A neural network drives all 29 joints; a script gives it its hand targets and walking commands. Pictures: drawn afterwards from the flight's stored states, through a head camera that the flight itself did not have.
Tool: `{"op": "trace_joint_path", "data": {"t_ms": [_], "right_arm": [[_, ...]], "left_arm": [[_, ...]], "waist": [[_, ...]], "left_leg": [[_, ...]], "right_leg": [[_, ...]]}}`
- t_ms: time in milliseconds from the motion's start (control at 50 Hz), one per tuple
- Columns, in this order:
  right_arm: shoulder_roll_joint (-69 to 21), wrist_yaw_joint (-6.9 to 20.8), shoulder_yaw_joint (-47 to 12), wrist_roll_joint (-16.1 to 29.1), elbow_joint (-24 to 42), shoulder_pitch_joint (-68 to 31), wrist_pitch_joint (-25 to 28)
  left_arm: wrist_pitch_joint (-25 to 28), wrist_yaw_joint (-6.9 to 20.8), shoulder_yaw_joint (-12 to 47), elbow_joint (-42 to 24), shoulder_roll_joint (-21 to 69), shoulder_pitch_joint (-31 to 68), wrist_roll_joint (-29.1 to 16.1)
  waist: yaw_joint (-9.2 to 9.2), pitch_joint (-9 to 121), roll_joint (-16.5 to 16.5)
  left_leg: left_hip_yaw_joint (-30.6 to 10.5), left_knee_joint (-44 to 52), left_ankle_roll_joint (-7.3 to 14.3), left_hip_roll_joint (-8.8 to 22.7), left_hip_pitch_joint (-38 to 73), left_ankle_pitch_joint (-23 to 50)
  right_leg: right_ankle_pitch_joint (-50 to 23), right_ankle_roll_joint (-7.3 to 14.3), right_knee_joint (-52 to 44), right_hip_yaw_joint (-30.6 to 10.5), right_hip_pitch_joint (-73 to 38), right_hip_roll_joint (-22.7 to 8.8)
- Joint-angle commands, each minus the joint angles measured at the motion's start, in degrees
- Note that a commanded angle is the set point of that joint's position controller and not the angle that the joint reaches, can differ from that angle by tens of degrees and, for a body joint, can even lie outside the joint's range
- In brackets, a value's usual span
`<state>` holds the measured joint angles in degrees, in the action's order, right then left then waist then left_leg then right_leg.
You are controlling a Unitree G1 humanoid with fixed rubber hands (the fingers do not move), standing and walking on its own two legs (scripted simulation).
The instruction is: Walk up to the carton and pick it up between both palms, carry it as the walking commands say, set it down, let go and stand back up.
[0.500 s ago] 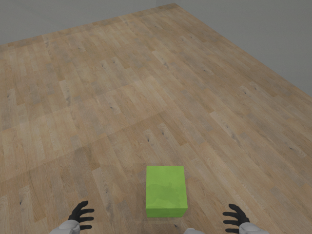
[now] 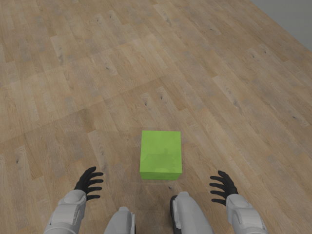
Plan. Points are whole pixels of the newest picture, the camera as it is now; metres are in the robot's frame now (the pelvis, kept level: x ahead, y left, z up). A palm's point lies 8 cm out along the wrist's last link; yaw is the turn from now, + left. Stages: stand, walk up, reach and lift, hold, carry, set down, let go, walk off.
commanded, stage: reach and lift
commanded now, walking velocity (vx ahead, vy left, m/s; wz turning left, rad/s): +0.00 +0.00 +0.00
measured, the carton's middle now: (160, 156) +0.43 -0.06 -0.59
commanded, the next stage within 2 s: none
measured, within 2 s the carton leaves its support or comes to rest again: neither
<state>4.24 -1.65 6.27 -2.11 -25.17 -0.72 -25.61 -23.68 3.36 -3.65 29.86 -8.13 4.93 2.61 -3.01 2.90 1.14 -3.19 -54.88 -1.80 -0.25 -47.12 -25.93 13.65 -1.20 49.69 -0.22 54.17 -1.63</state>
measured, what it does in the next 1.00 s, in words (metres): lowers itself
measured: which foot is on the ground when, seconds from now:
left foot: down 0.00-1.00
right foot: down 0.00-1.00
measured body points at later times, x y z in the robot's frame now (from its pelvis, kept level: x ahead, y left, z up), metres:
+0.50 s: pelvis -0.04 -0.02 -0.04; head +0.17 -0.03 +0.36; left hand +0.38 +0.15 -0.15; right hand +0.33 -0.22 -0.15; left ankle +0.00 +0.14 -0.68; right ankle +0.09 -0.13 -0.68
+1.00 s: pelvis -0.01 -0.01 -0.06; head +0.28 -0.01 +0.29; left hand +0.47 +0.13 -0.18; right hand +0.43 -0.24 -0.18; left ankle +0.00 +0.14 -0.68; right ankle +0.09 -0.13 -0.68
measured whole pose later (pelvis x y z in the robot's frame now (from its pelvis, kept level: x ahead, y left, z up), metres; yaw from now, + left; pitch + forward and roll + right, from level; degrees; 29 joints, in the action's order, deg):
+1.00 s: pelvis -0.01 -0.01 -0.06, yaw +3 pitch +47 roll +2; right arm 6.9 -0.5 22.5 -3.3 -41.4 -44.9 -2.4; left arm -2.5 -2.9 -14.1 45.4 -6.8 50.5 5.2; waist -4.7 8.8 0.9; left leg -4.5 -62.3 -3.5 -2.0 -85.2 -24.0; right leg 12.3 -0.8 57.3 -2.4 91.8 -0.2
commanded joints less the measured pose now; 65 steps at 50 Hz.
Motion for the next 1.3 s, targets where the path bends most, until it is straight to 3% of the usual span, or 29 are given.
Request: {"op": "trace_joint_path", "data": {"t_ms": [0, 80, 180, 340, 500, 640, 800, 900, 1080, 1200, 1280], "right_arm": [[2.71, -0.69, 0.24, 0.62, 5.27, -6.68, -0.05], [3.52, -2.05, 0.83, 1.28, 5.31, -17.56, 0.03], [2.97, -3.89, 1.82, 1.34, -0.09, -28.21, -0.49], [2.53, -5.71, 5.77, 0.67, -6.70, -37.04, 4.16], [3.14, -5.74, 7.05, 1.51, -6.34, -42.44, 12.91], [4.69, -3.55, 9.15, 2.53, -8.55, -45.93, 19.40], [6.63, -1.06, 13.47, 0.96, -11.45, -50.02, 23.19], [7.12, 0.68, 16.18, -1.03, -11.17, -49.05, 23.98], [8.15, 2.27, 19.15, -2.53, -13.29, -54.45, 24.53], [10.16, 1.73, 19.56, -2.32, -15.67, -59.25, 24.06], [11.30, 0.78, 18.13, -0.94, -15.65, -61.44, 23.48]], "left_arm": [[0.77, 0.19, -2.43, -4.27, -6.22, 10.06, -0.41], [0.98, 0.58, -3.66, -1.53, -7.67, 20.49, -2.05], [0.76, 0.75, -4.63, 5.05, -7.97, 30.70, -2.85], [5.43, -0.91, -7.29, 12.48, -8.45, 41.64, -0.82], [13.48, -2.60, -8.79, 13.22, -8.91, 47.65, -0.14], [18.84, -4.00, -9.60, 13.06, -6.97, 50.48, -0.63], [21.94, -5.80, -9.74, 12.71, -4.79, 54.16, -0.42], [22.09, -6.37, -10.47, 10.88, -2.70, 52.69, 1.94], [21.59, -6.82, -10.84, 9.64, -0.51, 57.72, 4.30], [20.27, -7.81, -10.63, 10.87, -1.31, 62.21, 3.76], [19.61, -8.42, -10.07, 11.20, -2.77, 64.20, 2.47]], "waist": [[0.18, 12.74, 0.71], [0.43, 16.05, -0.82], [-0.01, 18.70, -2.07], [-1.83, 24.56, -1.72], [-2.10, 37.43, -0.81], [-2.28, 47.56, 0.02], [-2.59, 55.42, -0.33], [-2.51, 57.24, 0.53], [-2.56, 54.08, 1.59], [-3.08, 53.58, 2.17], [-3.00, 55.90, 1.67]], "left_leg": [[5.08, 10.83, 2.61, -1.75, -7.65, -3.87], [5.57, 8.00, 3.44, -1.72, -7.96, -6.84], [6.12, 6.07, 3.83, -2.33, -10.55, -8.34], [5.97, 4.09, 2.34, -3.79, -15.24, -6.29], [6.80, 0.93, 0.86, -5.65, -20.25, 0.43], [6.46, -0.94, -0.84, -6.01, -22.97, 10.31], [5.82, -2.12, -1.89, -5.90, -26.25, 20.38], [5.59, -2.22, -2.45, -5.61, -27.26, 24.64], [5.57, -6.21, -2.60, -5.51, -33.79, 16.89], [6.22, -12.98, -2.69, -5.94, -38.79, 7.51], [7.13, -18.22, -2.54, -6.46, -42.13, 4.78]], "right_leg": [[6.96, -1.09, -3.09, 2.62, -23.11, 3.02], [11.56, -1.70, -2.38, 2.26, -22.82, 2.98], [14.44, -2.09, -1.86, 2.11, -22.61, 2.91], [11.35, -2.20, 0.99, 2.21, -19.29, 3.21], [-1.24, -2.17, 5.76, 1.82, -17.60, 3.79], [-16.63, -1.63, 8.65, 1.60, -16.29, 4.26], [-29.69, -1.48, 9.87, 1.51, -15.78, 4.26], [-33.72, -1.43, 9.64, 1.81, -14.14, 4.15], [-23.24, -1.41, 12.81, 3.09, -0.93, 4.45], [-12.14, -1.24, 19.66, 4.23, 8.60, 5.06], [-9.14, -1.57, 24.73, 4.45, 10.80, 5.15]]}}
